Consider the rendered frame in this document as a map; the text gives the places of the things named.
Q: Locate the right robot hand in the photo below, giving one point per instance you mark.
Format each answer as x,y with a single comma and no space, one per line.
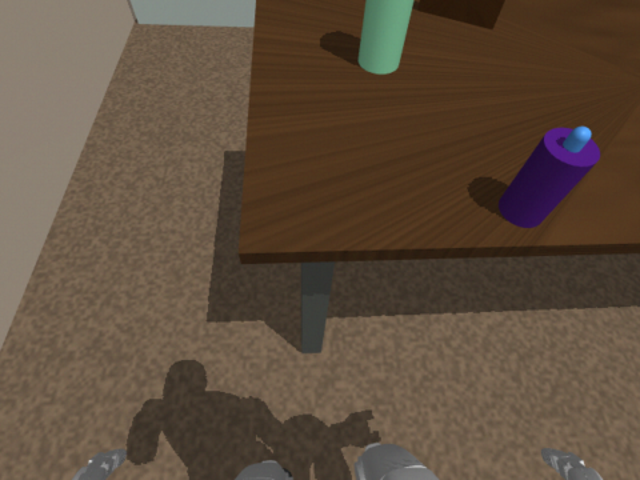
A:
570,466

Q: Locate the table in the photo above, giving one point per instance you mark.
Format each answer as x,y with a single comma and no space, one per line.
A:
342,164

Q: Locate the left robot hand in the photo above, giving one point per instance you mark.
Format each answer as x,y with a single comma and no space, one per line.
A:
101,465

